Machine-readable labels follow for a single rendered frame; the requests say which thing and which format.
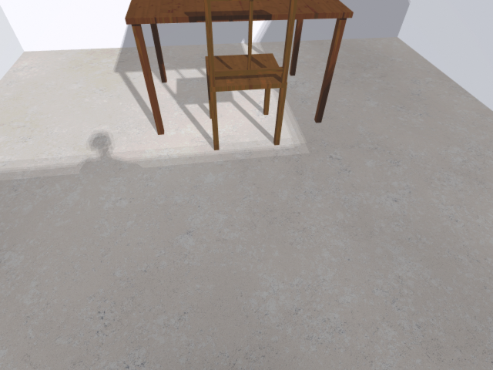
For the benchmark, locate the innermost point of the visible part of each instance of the table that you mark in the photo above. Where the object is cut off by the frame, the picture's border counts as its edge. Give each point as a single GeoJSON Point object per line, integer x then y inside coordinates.
{"type": "Point", "coordinates": [154, 12]}

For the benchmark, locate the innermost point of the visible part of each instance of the chair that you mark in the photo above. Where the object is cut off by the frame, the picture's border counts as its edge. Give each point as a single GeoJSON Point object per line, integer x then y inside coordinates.
{"type": "Point", "coordinates": [244, 72]}

